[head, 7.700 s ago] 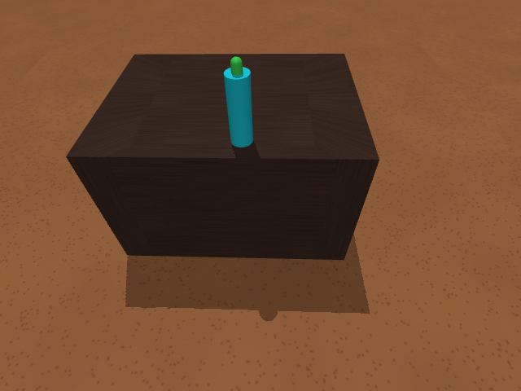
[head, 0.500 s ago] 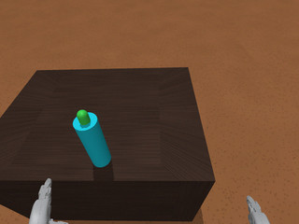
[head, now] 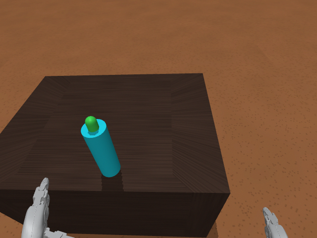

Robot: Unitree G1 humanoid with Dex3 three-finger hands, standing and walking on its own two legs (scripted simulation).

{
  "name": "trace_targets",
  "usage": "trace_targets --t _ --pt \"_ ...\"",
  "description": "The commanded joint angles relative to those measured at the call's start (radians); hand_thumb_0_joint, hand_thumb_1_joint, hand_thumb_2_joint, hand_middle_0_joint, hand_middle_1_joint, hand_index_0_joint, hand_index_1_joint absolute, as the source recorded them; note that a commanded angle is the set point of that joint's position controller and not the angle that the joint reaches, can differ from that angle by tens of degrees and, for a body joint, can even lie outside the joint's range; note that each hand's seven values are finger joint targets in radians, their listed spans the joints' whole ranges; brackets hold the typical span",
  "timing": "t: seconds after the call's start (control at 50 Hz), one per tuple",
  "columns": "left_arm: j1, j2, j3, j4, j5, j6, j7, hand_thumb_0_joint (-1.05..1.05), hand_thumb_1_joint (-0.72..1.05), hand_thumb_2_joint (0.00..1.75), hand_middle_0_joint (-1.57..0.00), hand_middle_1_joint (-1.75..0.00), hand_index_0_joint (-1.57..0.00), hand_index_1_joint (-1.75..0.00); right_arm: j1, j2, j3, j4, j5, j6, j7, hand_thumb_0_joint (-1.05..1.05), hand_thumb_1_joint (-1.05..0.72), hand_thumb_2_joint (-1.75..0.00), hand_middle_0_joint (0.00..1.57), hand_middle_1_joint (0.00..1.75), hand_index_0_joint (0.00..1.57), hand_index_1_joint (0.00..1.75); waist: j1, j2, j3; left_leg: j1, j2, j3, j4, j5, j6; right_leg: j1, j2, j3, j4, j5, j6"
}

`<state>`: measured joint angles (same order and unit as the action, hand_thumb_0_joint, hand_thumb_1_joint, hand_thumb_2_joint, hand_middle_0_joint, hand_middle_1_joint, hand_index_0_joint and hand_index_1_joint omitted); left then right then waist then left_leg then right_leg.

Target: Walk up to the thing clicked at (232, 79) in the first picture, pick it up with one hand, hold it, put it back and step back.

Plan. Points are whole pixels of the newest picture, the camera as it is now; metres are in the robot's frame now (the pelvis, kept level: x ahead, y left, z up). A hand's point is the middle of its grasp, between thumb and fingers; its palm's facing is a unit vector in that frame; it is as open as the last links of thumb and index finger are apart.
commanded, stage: go down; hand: left
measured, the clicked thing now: (101, 146) +0.41 +0.23 -0.04
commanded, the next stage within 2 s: none
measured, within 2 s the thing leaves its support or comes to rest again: neither
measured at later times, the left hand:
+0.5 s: hand (42, 183) +0.26 +0.34 +0.01, palm faces +0.27 -0.96 -0.11, open 17.4 cm
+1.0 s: hand (32, 172) +0.29 +0.37 +0.02, palm faces +0.26 -0.97 -0.03, open 17.4 cm
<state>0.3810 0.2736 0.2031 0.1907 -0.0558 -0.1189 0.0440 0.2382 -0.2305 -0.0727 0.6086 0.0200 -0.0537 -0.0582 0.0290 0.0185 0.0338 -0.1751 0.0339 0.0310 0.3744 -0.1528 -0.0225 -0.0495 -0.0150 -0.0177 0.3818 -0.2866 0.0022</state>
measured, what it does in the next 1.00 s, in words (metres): stands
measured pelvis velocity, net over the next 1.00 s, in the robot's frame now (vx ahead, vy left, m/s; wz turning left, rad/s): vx -0.02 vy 0.03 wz -0.01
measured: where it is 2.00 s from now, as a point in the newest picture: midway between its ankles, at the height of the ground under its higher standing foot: outside the picture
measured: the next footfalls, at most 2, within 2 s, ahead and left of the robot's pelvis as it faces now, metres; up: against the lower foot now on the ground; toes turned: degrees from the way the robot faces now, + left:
none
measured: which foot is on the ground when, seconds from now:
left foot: down 0.00-1.00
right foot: down 0.00-1.00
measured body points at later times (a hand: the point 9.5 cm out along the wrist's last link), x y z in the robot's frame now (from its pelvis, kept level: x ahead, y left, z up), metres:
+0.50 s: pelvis -0.01 +0.01 -0.02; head +0.02 +0.03 +0.43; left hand +0.24 +0.39 +0.02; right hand +0.14 -0.27 -0.09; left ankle +0.03 +0.14 -0.74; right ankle -0.05 -0.12 -0.74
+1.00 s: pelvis -0.02 +0.03 -0.03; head +0.03 +0.06 +0.41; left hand +0.27 +0.43 +0.02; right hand +0.14 -0.25 -0.10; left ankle +0.03 +0.14 -0.74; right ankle -0.05 -0.12 -0.74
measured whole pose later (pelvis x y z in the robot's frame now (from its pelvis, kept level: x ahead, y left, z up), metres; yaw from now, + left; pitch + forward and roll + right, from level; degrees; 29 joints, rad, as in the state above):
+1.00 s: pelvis -0.02 +0.03 -0.03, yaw +0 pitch +9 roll -2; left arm -0.20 0.56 0.59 0.82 -0.30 -0.39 -0.48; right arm 0.22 -0.24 -0.05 0.62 0.02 -0.13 -0.08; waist -0.03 -0.03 -0.07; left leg -0.62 0.05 0.01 0.77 -0.30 0.01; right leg -0.46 0.00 -0.02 0.72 -0.41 0.03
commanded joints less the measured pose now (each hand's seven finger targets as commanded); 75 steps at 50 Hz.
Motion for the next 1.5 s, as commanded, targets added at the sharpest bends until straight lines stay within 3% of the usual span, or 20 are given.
trace_targets --t 0.0,0.1,0.3,0.46,0.58,0.62,0.68,0.72,0.76,0.82,0.86,0.92,1.04,1.08,1.16,1.2,1.3,1.34,1.38,1.48 --pt "-0.188 0.214 0.154 -0.178 -0.012 -0.082 -0.025 0.0 -0.54 0.0 -0.07 -0.03 -0.07 -0.03 -0.09 -0.142 -0.059 -0.163 -0.007 -0.056 -0.004 0.0 0.5 -0.05 0.05 0.05 0.05 0.05 -0.026 -0.032 -0.099 0.097 -0.028 0.024 0.019 0.112 0.039 -0.153 0.005 -0.01 -0.056 0.192 0.006" --pt "-0.353 0.31 0.251 -0.041 -0.055 -0.149 -0.089 0.0 -0.57 0.02 -0.05 -0.06 -0.06 -0.05 -0.09 -0.176 -0.098 -0.138 -0.005 -0.059 -0.008 0.0 0.53 -0.05 0.05 0.05 0.05 0.05 -0.042 -0.026 -0.085 0.052 -0.034 0.017 0.061 0.061 0.041 -0.208 -0.018 0.014 -0.037 0.152 0.015" --pt "-0.499 0.395 0.324 0.28 -0.17 -0.273 -0.322 0.0 -0.51 0.03 -0.05 -0.04 -0.06 -0.03 -0.11 -0.175 -0.064 -0.118 0.008 -0.084 -0.001 0.0 0.54 -0.05 0.05 0.05 0.05 0.05 -0.035 0.045 -0.199 -0.011 -0.017 -0.008 0.145 0.093 0.036 -0.265 0.009 -0.009 0.09 0.173 -0.01" --pt "-0.623 0.508 0.397 0.378 -0.223 -0.325 -0.426 0.0 -0.49 0.02 -0.04 -0.03 -0.05 -0.02 -0.118 -0.205 -0.069 -0.098 0.004 -0.091 -0.005 0.0 0.54 -0.05 0.05 0.05 0.05 0.05 -0.032 0.071 -0.309 -0.046 -0.004 -0.028 0.204 0.102 0.035 -0.326 0.024 -0.009 0.152 0.149 -0.015" --pt "-0.672 0.546 0.415 0.407 -0.23 -0.329 -0.457 0.0 -0.52 0.03 -0.04 -0.03 -0.05 -0.03 -0.11 -0.234 -0.085 -0.095 -0.004 -0.096 -0.02 0.0 0.54 -0.05 0.05 0.05 0.05 0.05 -0.031 0.075 -0.351 -0.058 0.002 -0.039 0.229 0.097 0.031 -0.37 0.032 -0.014 0.179 0.13 -0.018" --pt "-0.677 0.497 0.383 0.419 -0.229 -0.328 -0.467 0.0 -0.53 0.03 -0.04 -0.04 -0.06 -0.03 -0.083 -0.198 -0.062 -0.089 -0.004 -0.099 -0.016 0.0 0.54 -0.05 0.05 0.05 0.05 0.05 -0.04 0.092 -0.317 -0.076 0.006 -0.04 0.227 0.065 0.028 -0.401 0.034 -0.015 0.183 0.1 -0.02" --pt "-0.72 0.56 0.416 0.379 -0.233 -0.329 -0.467 0.0 -0.54 0.03 -0.04 -0.04 -0.05 -0.03 -0.082 -0.228 -0.084 -0.102 -0.004 -0.103 -0.027 0.0 0.54 -0.05 0.05 0.05 0.05 0.05 -0.04 0.088 -0.342 -0.076 0.001 -0.037 0.237 0.053 0.031 -0.408 0.032 -0.013 0.184 0.098 -0.017" --pt "-0.715 0.522 0.391 0.395 -0.232 -0.329 -0.473 0.0 -0.55 0.04 -0.05 -0.04 -0.06 -0.04 -0.063 -0.18 -0.048 -0.077 -0.004 -0.105 -0.021 0.0 0.55 -0.05 0.05 0.05 0.05 0.05 -0.035 0.107 -0.292 -0.111 0.005 -0.04 0.238 0.025 0.027 -0.428 0.035 -0.016 0.193 0.069 -0.02" --pt "-0.75 0.588 0.438 0.367 -0.235 -0.334 -0.469 0.0 -0.54 0.04 -0.04 -0.04 -0.05 -0.04 -0.09 -0.224 -0.082 -0.113 -0.004 -0.112 -0.028 0.0 0.55 -0.05 0.05 0.05 0.05 0.05 -0.037 0.097 -0.319 -0.117 0.005 -0.043 0.241 -0.009 0.026 -0.436 0.035 -0.015 0.196 0.043 -0.021" --pt "-0.755 0.548 0.419 0.41 -0.246 -0.333 -0.49 0.0 -0.56 0.04 -0.04 -0.04 -0.06 -0.04 -0.074 -0.194 -0.053 -0.118 -0.004 -0.117 -0.027 0.0 0.55 -0.05 0.05 0.05 0.05 0.05 -0.052 0.089 -0.317 -0.136 0.008 -0.046 0.257 -0.018 0.029 -0.455 0.036 -0.015 0.211 0.04 -0.019" --pt "-0.829 0.633 0.464 0.368 -0.254 -0.341 -0.495 0.0 -0.54 0.06 -0.04 -0.05 -0.05 -0.04 -0.055 -0.216 -0.066 -0.095 -0.003 -0.119 -0.037 0.0 0.55 -0.05 0.05 0.05 0.05 0.05 -0.051 0.119 -0.339 -0.128 0.005 -0.043 0.272 -0.012 0.03 -0.467 0.034 -0.012 0.221 0.046 -0.021" --pt "-0.829 0.598 0.452 0.421 -0.266 -0.339 -0.528 0.0 -0.51 0.07 -0.03 -0.04 -0.04 -0.04 -0.057 -0.193 -0.044 -0.121 -0.006 -0.13 -0.034 0.0 0.56 -0.05 0.05 0.05 0.05 0.05 -0.062 0.114 -0.324 -0.163 0.008 -0.051 0.285 -0.052 0.028 -0.497 0.038 -0.016 0.24 0.015 -0.022" --pt "-0.819 0.636 0.48 0.517 -0.288 -0.322 -0.582 0.0 -0.57 0.06 -0.04 -0.04 -0.05 -0.04 -0.029 -0.192 -0.026 -0.122 -0.004 -0.14 -0.037 0.0 0.55 -0.05 0.05 0.05 0.05 0.05 -0.059 0.113 -0.375 -0.167 0.015 -0.061 0.334 0.043 0.036 -0.535 0.042 -0.023 0.28 0.062 -0.019" --pt "-0.872 0.716 0.529 0.456 -0.293 -0.332 -0.59 0.0 -0.57 0.05 -0.04 -0.04 -0.05 -0.04 -0.045 -0.22 -0.045 -0.151 -0.007 -0.148 -0.041 0.0 0.55 -0.05 0.05 0.05 0.05 0.05 -0.053 0.149 -0.416 -0.159 0.01 -0.055 0.352 0.058 0.034 -0.537 0.04 -0.02 0.293 0.074 -0.019" --pt "-0.835 0.67 0.516 0.552 -0.304 -0.321 -0.622 0.0 -0.57 0.07 -0.03 -0.05 -0.04 -0.05 -0.029 -0.192 -0.02 -0.157 -0.01 -0.152 -0.044 0.0 0.54 -0.05 0.05 0.05 0.05 0.05 -0.062 0.099 -0.394 -0.209 0.005 -0.053 0.377 0.036 0.044 -0.552 0.038 -0.015 0.303 0.074 -0.01" --pt "-0.903 0.777 0.566 0.482 -0.298 -0.325 -0.62 0.0 -0.57 0.07 -0.03 -0.04 -0.04 -0.05 -0.045 -0.223 -0.034 -0.199 -0.009 -0.154 -0.053 0.0 0.54 -0.05 0.05 0.05 0.05 0.05 -0.056 0.132 -0.448 -0.192 0.0 -0.048 0.39 0.056 0.043 -0.544 0.034 -0.008 0.309 0.092 -0.009" --pt "-0.868 0.702 0.523 0.576 -0.293 -0.302 -0.641 0.0 -0.56 0.07 -0.04 -0.04 -0.04 -0.05 -0.01 -0.203 -0.019 -0.203 -0.01 -0.158 -0.055 0.0 0.54 -0.05 0.05 0.05 0.05 0.05 -0.076 0.11 -0.398 -0.224 0.002 -0.057 0.397 0.013 0.042 -0.593 0.039 -0.016 0.324 0.048 -0.011" --pt "-0.943 0.818 0.583 0.481 -0.285 -0.31 -0.637 0.0 -0.57 0.06 -0.04 -0.04 -0.04 -0.05 -0.015 -0.223 -0.029 -0.234 -0.01 -0.163 -0.058 0.0 0.54 -0.05 0.05 0.05 0.05 0.05 -0.071 0.173 -0.469 -0.175 0.008 -0.064 0.404 0.047 0.035 -0.6 0.042 -0.021 0.338 0.058 -0.015" --pt "-0.898 0.764 0.558 0.539 -0.286 -0.298 -0.65 0.0 -0.56 0.07 -0.04 -0.04 -0.04 -0.05 0.001 -0.2 -0.011 -0.21 -0.012 -0.161 -0.056 0.0 0.54 -0.05 0.05 0.05 0.05 0.05 -0.066 0.156 -0.419 -0.205 0.011 -0.068 0.405 0.044 0.034 -0.617 0.046 -0.028 0.345 0.049 -0.016" --pt "-0.927 0.804 0.574 0.544 -0.281 -0.281 -0.662 0.0 -0.55 0.06 -0.04 -0.04 -0.04 -0.04 0.016 -0.202 -0.006 -0.222 -0.014 -0.168 -0.062 0.0 0.54 -0.05 0.05 0.05 0.05 0.05 -0.077 0.159 -0.46 -0.209 0.005 -0.061 0.448 0.109 0.046 -0.624 0.039 -0.019 0.364 0.113 -0.008"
